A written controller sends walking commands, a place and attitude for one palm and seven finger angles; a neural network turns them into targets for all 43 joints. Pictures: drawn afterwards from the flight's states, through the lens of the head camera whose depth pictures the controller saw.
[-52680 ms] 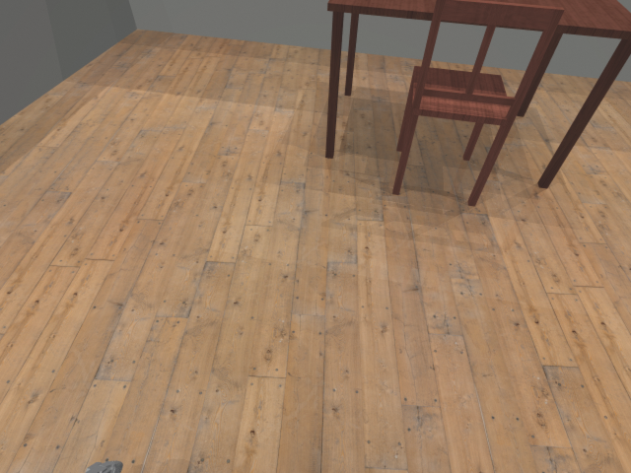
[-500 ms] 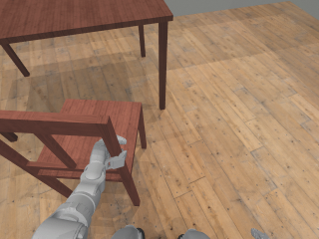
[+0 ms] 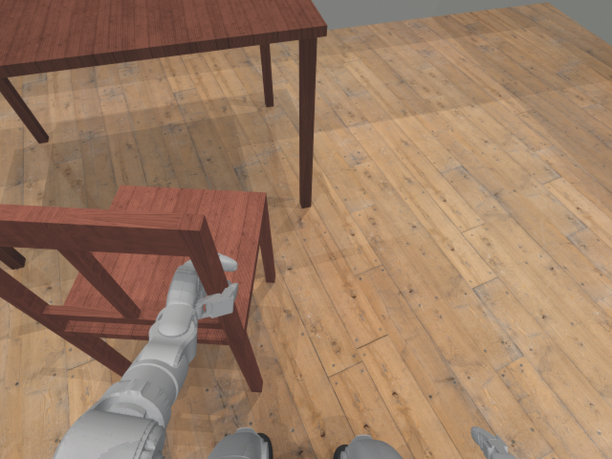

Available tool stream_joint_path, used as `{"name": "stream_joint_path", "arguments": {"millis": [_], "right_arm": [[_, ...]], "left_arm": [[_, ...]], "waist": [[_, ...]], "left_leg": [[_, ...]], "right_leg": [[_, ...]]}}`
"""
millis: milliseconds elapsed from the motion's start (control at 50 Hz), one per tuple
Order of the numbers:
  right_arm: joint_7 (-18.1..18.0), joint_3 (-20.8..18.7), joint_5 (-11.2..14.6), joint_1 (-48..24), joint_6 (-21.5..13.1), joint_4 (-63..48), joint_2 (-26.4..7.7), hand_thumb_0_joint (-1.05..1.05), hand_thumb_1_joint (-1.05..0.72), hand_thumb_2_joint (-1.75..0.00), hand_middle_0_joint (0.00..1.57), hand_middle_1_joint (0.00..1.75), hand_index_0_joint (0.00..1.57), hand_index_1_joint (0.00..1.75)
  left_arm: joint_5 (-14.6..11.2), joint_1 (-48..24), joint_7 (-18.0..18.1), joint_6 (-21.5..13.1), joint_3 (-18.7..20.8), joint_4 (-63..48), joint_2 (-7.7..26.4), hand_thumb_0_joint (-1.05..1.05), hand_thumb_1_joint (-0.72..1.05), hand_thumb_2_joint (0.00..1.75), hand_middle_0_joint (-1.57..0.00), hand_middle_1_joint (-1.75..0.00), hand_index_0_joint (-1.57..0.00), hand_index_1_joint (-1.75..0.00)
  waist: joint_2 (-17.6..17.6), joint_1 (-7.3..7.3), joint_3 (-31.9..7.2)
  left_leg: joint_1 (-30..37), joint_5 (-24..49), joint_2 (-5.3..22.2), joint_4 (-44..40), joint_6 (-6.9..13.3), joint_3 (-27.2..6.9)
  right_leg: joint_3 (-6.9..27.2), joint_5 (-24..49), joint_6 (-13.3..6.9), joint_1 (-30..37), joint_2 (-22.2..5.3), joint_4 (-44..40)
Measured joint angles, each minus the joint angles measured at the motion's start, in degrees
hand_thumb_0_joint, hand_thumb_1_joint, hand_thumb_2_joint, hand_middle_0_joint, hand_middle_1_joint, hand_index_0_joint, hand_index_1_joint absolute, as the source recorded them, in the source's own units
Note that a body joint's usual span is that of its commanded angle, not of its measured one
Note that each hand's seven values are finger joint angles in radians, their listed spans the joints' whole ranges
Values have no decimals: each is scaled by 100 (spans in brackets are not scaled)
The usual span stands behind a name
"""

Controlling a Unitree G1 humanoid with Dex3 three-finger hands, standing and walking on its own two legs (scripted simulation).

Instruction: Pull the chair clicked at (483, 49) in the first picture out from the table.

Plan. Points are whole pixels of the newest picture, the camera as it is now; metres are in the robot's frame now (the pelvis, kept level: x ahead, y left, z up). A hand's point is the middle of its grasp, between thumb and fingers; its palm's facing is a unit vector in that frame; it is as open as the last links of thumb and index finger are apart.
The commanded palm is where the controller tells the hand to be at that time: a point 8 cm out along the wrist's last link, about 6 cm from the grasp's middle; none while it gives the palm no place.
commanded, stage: step backward, pulling the chair out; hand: left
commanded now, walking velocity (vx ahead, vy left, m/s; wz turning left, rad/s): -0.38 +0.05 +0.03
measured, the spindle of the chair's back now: (105, 284) +0.37 +0.34 -0.08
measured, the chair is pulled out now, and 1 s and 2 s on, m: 0.39 0.48 0.66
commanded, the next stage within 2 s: stop walking, hand still on the chair in 1.30 s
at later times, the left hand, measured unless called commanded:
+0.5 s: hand (224, 309) +0.32 +0.13 -0.05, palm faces +0.02 -0.99 -0.16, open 6.0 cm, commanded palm +0.31 +0.18 -0.05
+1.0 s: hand (224, 359) +0.25 +0.12 -0.05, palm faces +0.00 -0.99 -0.16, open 6.2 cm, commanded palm +0.24 +0.17 -0.05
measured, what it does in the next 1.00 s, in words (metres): walks backwards: left foot, then right foot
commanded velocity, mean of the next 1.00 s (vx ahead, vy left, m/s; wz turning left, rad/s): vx -0.38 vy -0.02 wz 0.04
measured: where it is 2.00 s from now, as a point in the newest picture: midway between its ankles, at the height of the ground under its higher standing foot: outside the picture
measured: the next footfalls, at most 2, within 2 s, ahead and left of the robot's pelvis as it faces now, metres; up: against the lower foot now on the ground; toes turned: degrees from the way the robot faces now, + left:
left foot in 0.72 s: -0.02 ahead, +0.14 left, +0.00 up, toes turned -1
right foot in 0.90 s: +0.01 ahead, -0.10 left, +0.00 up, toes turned -1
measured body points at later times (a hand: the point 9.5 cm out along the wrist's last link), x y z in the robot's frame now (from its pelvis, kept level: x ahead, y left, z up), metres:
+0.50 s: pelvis -0.03 +0.00 +0.00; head +0.03 -0.01 +0.45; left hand +0.32 +0.19 -0.04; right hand +0.08 -0.25 -0.12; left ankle +0.09 +0.12 -0.72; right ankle +0.04 -0.11 -0.72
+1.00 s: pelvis -0.10 -0.01 +0.01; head -0.04 -0.02 +0.45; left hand +0.25 +0.18 -0.04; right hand +0.00 -0.25 -0.13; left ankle -0.06 +0.14 -0.71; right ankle -0.03 -0.10 -0.72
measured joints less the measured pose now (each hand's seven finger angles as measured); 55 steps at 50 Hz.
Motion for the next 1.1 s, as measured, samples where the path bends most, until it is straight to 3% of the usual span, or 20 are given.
{"name": "stream_joint_path", "arguments": {"millis": [60,140,180,220,280,380,460,500,540,600,660,740,800,880,920,980,1060,1100], "right_arm": [[37,14,8,-17,-5,-5,32,0,-91,-89,20,30,20,30],[49,-14,14,-21,-9,83,-45,0,-91,-89,20,30,20,30],[22,-31,14,-1,12,139,-151,0,-91,-89,20,30,20,30],[-19,-61,28,6,59,188,-238,0,-91,-89,20,30,20,30],[-46,-77,35,0,138,151,-228,0,-91,-89,20,30,20,30],[57,-60,-104,-3,36,5,-63,0,-91,-89,20,30,20,30],[215,-21,-139,-90,-64,-15,44,0,-91,-89,20,30,20,30],[235,-18,-103,-105,-54,-15,59,0,-91,-89,20,30,20,30],[226,-32,-54,-108,-32,9,56,0,-91,-89,20,30,20,30],[185,-64,-37,-88,-12,104,-45,0,-91,-89,20,30,20,30],[130,-70,-40,-41,-9,211,-214,0,-91,-89,20,30,20,30],[37,-101,-23,50,51,229,-446,0,-91,-89,20,30,20,30],[22,-117,-42,-29,179,129,-326,0,-91,-89,20,30,20,30],[122,-101,-163,18,164,-37,-102,0,-91,-89,20,30,20,30],[207,-71,-172,-7,144,-8,-6,0,-91,-89,20,30,20,30],[253,-51,-95,-102,159,31,71,0,-91,-89,20,30,20,30],[198,-64,-20,-144,218,41,-11,0,-91,-89,20,30,20,30],[172,-47,-14,-134,234,49,-109,0,-91,-89,20,30,20,30]], "left_arm": [[-11,13,2,-9,88,-19,11,9,56,80,-27,-114,-50,-145],[50,10,58,-74,155,21,-48,9,55,80,-28,-113,-50,-145],[100,13,81,-56,126,14,-105,8,55,79,-28,-113,-50,-145],[143,-25,91,8,29,4,-134,7,56,78,-27,-115,-50,-145],[118,-54,104,77,-125,-8,-78,7,57,76,-25,-117,-50,-145],[39,-9,22,103,-54,-66,17,8,58,76,-23,-118,-50,-145],[-1,-21,-70,82,147,-41,104,9,57,77,-25,-116,-50,-145],[-25,-14,-93,92,232,-40,114,10,56,78,-26,-114,-50,-145],[-39,21,-79,77,281,-49,107,10,55,79,-27,-113,-50,-145],[22,40,-24,45,328,-21,19,11,55,80,-28,-112,-50,-145],[103,23,15,119,290,-41,-114,12,55,79,-27,-112,-50,-145],[169,-119,49,352,19,-125,-246,11,56,78,-25,-115,-50,-145],[79,-153,42,452,-152,-261,-118,12,56,77,-24,-117,-50,-145],[21,39,-59,350,-66,-265,-28,12,56,78,-24,-116,-50,-145],[14,72,-103,268,33,-178,-5,13,56,79,-25,-115,-50,-145],[7,7,-127,178,188,-61,-5,13,55,80,-26,-113,-50,-145],[74,-147,-68,255,239,-38,-99,13,54,80,-27,-112,-50,-145],[95,-165,-31,337,187,-121,-167,14,55,80,-27,-113,-50,-145]], "waist": [[61,-26,19],[40,-86,56],[73,-90,24],[98,-102,4],[-25,-66,-21],[-69,6,39],[13,48,212],[98,23,246],[122,-23,236],[52,-50,190],[-26,-75,102],[76,-156,-95],[-169,-32,7],[-161,15,-49],[-90,57,-60],[95,-1,3],[104,-114,25],[60,-144,38]], "left_leg": [[-73,-113,36,106,-39,-45],[-103,-765,-136,273,-151,-166],[1,-596,-196,247,-164,-246],[30,-20,-205,104,-47,-270],[69,-82,-223,23,94,-169],[164,55,-125,-221,82,-78],[221,134,27,-239,-14,-45],[165,147,90,-173,-67,-104],[45,-200,73,-2,-102,-166],[-83,-1309,-216,892,-208,-400],[148,-1715,-448,1227,-266,-568],[751,-948,-294,94,-153,-678],[728,-856,-358,23,-115,-495],[733,-726,-263,-114,-149,-385],[694,-705,-160,-88,-202,-355],[512,-634,-5,26,-274,-431],[116,-1804,-309,1191,-290,-671],[233,-1961,-424,1220,-279,-661]], "right_leg": [[-39,-27,-49,-31,36,25],[-27,15,-46,10,-48,-53],[-20,32,-5,10,-59,-70],[-43,35,53,17,-63,-71],[49,-229,105,-44,-78,12],[89,-958,78,148,41,223],[18,-50,20,356,117,-207],[-50,66,-89,342,177,-218],[-91,20,-163,283,176,-185],[-68,55,-191,196,49,-189],[-59,144,-138,95,-123,-228],[-262,235,-1,-160,-220,-221],[-82,355,77,-211,-261,-308],[27,-174,114,20,-105,-63],[50,29,2,170,11,-283],[-45,186,-175,118,158,-421],[-146,310,-212,-94,32,-370],[-158,407,-178,-152,-67,-405]]}}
